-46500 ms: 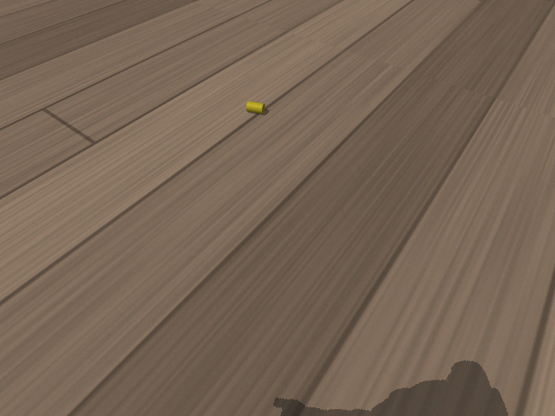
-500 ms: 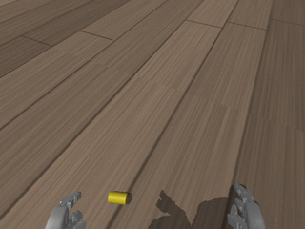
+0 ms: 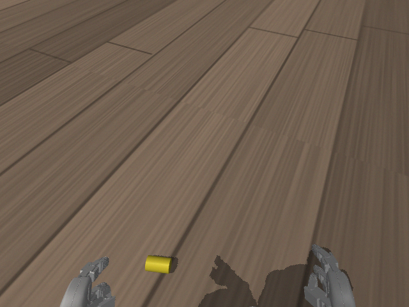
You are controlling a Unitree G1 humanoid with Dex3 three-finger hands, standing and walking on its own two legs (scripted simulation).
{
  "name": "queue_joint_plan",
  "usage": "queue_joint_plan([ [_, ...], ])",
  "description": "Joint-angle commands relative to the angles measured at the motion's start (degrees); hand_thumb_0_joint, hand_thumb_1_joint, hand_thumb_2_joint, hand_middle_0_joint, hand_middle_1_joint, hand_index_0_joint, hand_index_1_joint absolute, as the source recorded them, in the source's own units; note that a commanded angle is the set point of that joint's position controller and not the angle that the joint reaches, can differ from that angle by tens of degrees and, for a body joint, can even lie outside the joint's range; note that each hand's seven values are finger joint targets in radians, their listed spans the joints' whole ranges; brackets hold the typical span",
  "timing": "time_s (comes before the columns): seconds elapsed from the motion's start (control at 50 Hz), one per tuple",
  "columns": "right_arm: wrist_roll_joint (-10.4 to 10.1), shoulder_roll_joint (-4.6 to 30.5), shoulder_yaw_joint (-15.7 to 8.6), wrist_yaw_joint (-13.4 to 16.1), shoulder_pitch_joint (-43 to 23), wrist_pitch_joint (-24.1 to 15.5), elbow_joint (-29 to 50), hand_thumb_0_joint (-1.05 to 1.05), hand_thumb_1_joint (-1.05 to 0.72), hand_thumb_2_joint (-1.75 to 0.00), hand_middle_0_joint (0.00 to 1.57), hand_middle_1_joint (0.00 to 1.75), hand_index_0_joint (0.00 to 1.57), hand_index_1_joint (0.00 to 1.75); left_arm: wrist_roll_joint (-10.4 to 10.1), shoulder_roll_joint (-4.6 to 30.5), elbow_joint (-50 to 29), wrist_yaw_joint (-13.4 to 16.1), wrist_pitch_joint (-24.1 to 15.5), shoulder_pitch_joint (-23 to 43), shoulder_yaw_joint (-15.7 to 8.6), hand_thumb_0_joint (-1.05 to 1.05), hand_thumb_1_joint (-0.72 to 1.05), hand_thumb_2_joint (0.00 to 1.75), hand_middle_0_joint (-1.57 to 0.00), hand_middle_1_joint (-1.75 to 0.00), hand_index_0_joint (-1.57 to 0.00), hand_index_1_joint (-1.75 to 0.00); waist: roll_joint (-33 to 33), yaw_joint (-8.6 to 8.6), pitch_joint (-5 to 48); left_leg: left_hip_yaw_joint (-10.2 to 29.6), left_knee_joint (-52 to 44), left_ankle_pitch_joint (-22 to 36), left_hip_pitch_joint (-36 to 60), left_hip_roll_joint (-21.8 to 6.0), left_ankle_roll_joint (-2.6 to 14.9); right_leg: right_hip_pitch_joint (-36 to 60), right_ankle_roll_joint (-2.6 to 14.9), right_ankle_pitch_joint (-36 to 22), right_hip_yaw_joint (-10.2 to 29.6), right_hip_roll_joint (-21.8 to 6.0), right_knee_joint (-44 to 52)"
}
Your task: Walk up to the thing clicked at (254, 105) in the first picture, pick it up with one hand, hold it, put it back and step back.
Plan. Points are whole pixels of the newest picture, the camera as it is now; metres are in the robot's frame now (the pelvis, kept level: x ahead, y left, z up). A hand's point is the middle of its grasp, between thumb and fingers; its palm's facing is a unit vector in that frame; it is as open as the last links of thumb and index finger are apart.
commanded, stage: stand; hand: left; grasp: from above
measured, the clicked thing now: (158, 264) +0.42 +0.20 -0.68
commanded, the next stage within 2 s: none
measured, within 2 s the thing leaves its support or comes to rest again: neither
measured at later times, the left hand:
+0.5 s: hand out of the picture +0.06 +0.24 -0.11, palm faces +0.04 -0.95 -0.32, open 7.4 cm
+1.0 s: hand out of the picture +0.04 +0.23 -0.10, palm faces +0.05 -0.94 -0.33, open 7.4 cm
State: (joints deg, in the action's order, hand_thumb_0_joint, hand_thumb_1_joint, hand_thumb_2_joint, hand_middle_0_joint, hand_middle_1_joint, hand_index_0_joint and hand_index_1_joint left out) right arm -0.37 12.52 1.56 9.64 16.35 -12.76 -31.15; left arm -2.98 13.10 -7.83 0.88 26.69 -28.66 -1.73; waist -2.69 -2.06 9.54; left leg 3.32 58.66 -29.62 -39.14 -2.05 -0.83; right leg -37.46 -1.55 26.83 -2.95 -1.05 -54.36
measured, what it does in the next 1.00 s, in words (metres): rises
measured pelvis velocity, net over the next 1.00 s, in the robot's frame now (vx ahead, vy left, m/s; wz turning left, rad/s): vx -0.01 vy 0.00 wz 0.00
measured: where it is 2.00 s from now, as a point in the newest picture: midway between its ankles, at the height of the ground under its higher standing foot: outside the picture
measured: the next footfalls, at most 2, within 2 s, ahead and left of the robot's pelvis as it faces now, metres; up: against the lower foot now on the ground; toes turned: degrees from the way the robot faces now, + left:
none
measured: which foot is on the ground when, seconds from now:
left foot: down 0.00-1.00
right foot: down 0.00-1.00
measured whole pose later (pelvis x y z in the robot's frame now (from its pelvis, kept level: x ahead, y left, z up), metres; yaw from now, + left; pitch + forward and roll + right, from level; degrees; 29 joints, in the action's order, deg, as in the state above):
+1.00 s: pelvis -0.01 +0.00 +0.07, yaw +0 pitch -5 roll +0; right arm 1.7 16.8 -2.2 1.0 9.2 0.3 -63.2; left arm 1.6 16.3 65.1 1.4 0.2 -9.0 -2.5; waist -0.7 0.8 -3.4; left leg 1.1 22.0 -12.0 -5.5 -0.3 -0.5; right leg -5.7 -1.8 11.2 -1.8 -2.7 -21.5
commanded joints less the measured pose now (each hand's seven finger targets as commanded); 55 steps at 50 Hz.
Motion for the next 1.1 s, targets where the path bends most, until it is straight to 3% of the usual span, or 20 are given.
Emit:
queue_joint_plan([
  [0.0,-0.17,7.05,-3.11,0.96,-4.21,-3.66,9.77,0.00,-0.90,-0.90,0.20,0.30,0.20,0.30,0.44,5.96,-12.77,0.52,-2.77,2.30,-3.04,0.00,0.90,0.90,-0.20,-0.30,-0.20,-0.30,-0.95,-0.21,4.23,-1.25,-9.82,13.59,4.14,1.89,1.23,3.32,1.34,-10.95,-1.32,1.91,8.34],
  [0.04,-0.20,7.13,-3.19,1.06,-3.83,-3.56,9.22,0.00,-0.90,-0.90,0.20,0.30,0.20,0.30,0.39,6.02,-10.74,0.63,-2.48,1.07,-3.49,0.00,0.90,0.90,-0.20,-0.30,-0.20,-0.30,0.66,-0.29,3.84,-1.16,-9.48,13.81,3.89,1.78,1.32,3.54,1.25,-11.12,-1.35,1.85,8.43],
  [0.06,7.64,13.52,-5.12,-2.36,-7.68,2.98,-4.33,0.00,-0.90,-0.90,0.20,0.30,0.20,0.30,6.66,10.80,9.36,2.86,-15.07,17.82,-2.87,0.00,0.90,0.90,-0.20,-0.30,-0.20,-0.30,5.02,4.07,-10.62,0.13,-13.93,21.51,4.82,0.02,3.60,11.39,4.28,-10.54,3.83,-2.29,11.53],
  [0.08,7.20,13.98,-6.14,-3.82,-7.01,5.06,-4.80,0.00,-0.90,-0.90,0.20,0.30,0.20,0.30,6.93,11.11,18.46,2.58,-19.12,12.04,-4.11,0.00,0.90,0.90,-0.20,-0.30,-0.20,-0.30,6.73,3.88,-4.52,-0.75,-13.67,24.00,9.83,0.13,4.66,13.46,5.97,-11.92,6.42,-2.94,11.96],
  [0.1,7.44,14.27,-6.29,-4.77,-6.18,6.24,-3.27,0.00,-0.90,-0.90,0.20,0.30,0.20,0.30,7.06,11.50,20.73,2.24,-20.99,11.88,-3.76,0.00,0.90,0.90,-0.20,-0.30,-0.20,-0.30,5.49,2.66,-4.58,0.35,-14.09,21.51,10.90,0.33,4.55,11.56,6.71,-10.86,7.71,-2.83,13.28],
  [0.14,5.21,12.83,-6.30,-6.74,-6.89,6.88,-5.81,0.00,-0.90,-0.90,0.20,0.30,0.20,0.30,7.10,12.10,26.10,1.85,-23.35,13.61,-3.25,0.00,0.90,0.90,-0.20,-0.30,-0.20,-0.30,2.61,3.36,-1.49,0.78,-16.09,21.04,14.42,0.57,4.59,16.54,5.75,-15.36,7.68,-4.18,12.17],
  [0.18,3.44,12.11,-6.27,-8.01,-7.61,7.49,-7.37,0.00,-0.90,-0.90,0.20,0.30,0.20,0.30,6.27,12.04,31.39,1.48,-23.70,16.07,-3.54,0.00,0.90,0.90,-0.20,-0.30,-0.20,-0.30,5.51,3.84,-2.80,0.68,-17.96,16.89,15.28,1.21,4.34,16.39,4.93,-10.96,7.43,-4.17,15.44],
  [0.26,3.65,12.06,-6.87,-8.72,-7.80,8.86,-11.44,0.00,-0.90,-0.90,0.20,0.30,0.20,0.30,6.09,11.83,40.52,1.48,-25.26,18.82,-3.61,0.00,0.90,0.90,-0.20,-0.30,-0.20,-0.30,3.08,3.45,-5.91,1.98,-22.90,10.82,17.46,0.40,4.63,15.99,3.84,-5.29,7.25,-4.37,20.06],
  [0.3,3.77,12.82,-6.92,-8.56,-7.75,8.87,-13.17,0.00,-0.90,-0.90,0.20,0.30,0.20,0.30,5.74,10.73,44.47,1.39,-26.03,18.16,-3.55,0.00,0.90,0.90,-0.20,-0.30,-0.20,-0.30,-1.38,3.98,-5.22,5.19,-27.04,15.08,19.94,-2.07,4.89,18.94,2.86,-11.62,4.20,-2.84,17.45],
  [0.32,3.73,13.12,-7.01,-8.52,-8.49,9.20,-13.75,0.00,-0.90,-0.90,0.20,0.30,0.20,0.30,5.81,10.27,46.67,1.43,-26.18,17.70,-3.41,0.00,0.90,0.90,-0.20,-0.30,-0.20,-0.30,-2.15,4.28,-6.31,5.83,-28.79,13.14,18.15,-2.31,4.85,20.61,2.53,-11.80,3.70,-2.71,19.08],
  [0.36,3.36,12.66,-6.88,-8.20,-8.15,9.48,-15.22,0.00,-0.90,-0.90,0.20,0.30,0.20,0.30,5.66,10.99,49.98,1.49,-26.89,17.74,-3.59,0.00,0.90,0.90,-0.20,-0.30,-0.20,-0.30,0.90,3.99,-6.07,4.31,-27.96,20.45,21.48,-1.92,4.31,22.82,2.73,-16.42,4.81,-3.69,21.57],
  [0.4,3.09,13.28,-6.83,-7.71,-6.89,9.82,-17.15,0.00,-0.90,-0.90,0.20,0.30,0.20,0.30,5.26,11.22,52.63,1.54,-27.09,18.45,-3.52,0.00,0.90,0.90,-0.20,-0.30,-0.20,-0.30,-0.18,3.27,-6.55,3.84,-30.05,22.58,23.63,-2.12,3.81,23.56,2.75,-18.26,4.83,-3.86,23.15],
  [0.5,2.70,14.05,-6.50,-7.19,-7.05,10.34,-20.98,0.00,-0.90,-0.90,0.20,0.30,0.20,0.30,4.67,11.18,59.47,1.72,-27.03,17.79,-3.14,0.00,0.90,0.90,-0.20,-0.30,-0.20,-0.30,-0.40,3.55,-7.90,4.77,-34.78,27.94,27.40,-3.48,3.52,28.20,2.14,-21.54,4.10,-4.18,26.52],
  [0.56,2.34,14.04,-6.48,-6.99,-7.18,10.84,-22.89,0.00,-0.90,-0.90,0.20,0.30,0.20,0.30,4.76,12.19,62.65,1.79,-26.98,18.39,-3.14,0.00,0.90,0.90,-0.20,-0.30,-0.20,-0.30,2.22,3.19,-9.81,3.62,-36.39,25.15,28.52,-3.01,2.97,28.73,2.27,-20.77,4.67,-4.70,29.73],
  [0.62,1.96,13.81,-6.27,-7.12,-6.15,11.00,-24.80,0.00,-0.90,-0.90,0.20,0.30,0.20,0.30,4.72,12.53,64.77,1.75,-27.25,18.72,-2.81,0.00,0.90,0.90,-0.20,-0.30,-0.20,-0.30,3.01,2.54,-9.85,2.64,-37.17,26.37,29.81,-2.54,2.46,30.24,2.18,-21.92,5.07,-5.32,31.84],
  [0.8,1.99,13.68,-5.94,-7.49,-9.00,11.61,-27.33,0.00,-0.90,-0.90,0.20,0.30,0.20,0.30,4.89,12.87,69.08,1.66,-27.18,19.56,-2.50,0.00,0.90,0.90,-0.20,-0.30,-0.20,-0.30,3.46,3.15,-13.17,2.92,-41.23,20.19,30.31,-2.85,2.03,29.87,1.75,-16.74,4.89,-5.17,36.06],
  [0.98,1.88,14.26,-5.45,-7.88,-9.06,11.45,-28.71,0.00,-0.90,-0.90,0.20,0.30,0.20,0.30,4.56,13.94,69.78,1.33,-27.74,21.70,-2.51,0.00,0.90,0.90,-0.20,-0.30,-0.20,-0.30,2.18,2.85,-11.85,2.49,-41.84,22.47,30.04,-3.41,1.98,32.50,1.92,-18.81,5.68,-5.97,37.34],
  [1.08,1.81,14.87,-5.14,-7.96,-9.06,11.39,-29.29,0.00,-0.90,-0.90,0.20,0.30,0.20,0.30,4.43,14.75,70.10,1.10,-27.66,22.62,-2.57,0.00,0.90,0.90,-0.20,-0.30,-0.20,-0.30,2.11,2.66,-11.79,2.42,-42.71,20.43,29.71,-3.47,1.85,32.25,1.81,-18.26,5.51,-5.73,37.54],
])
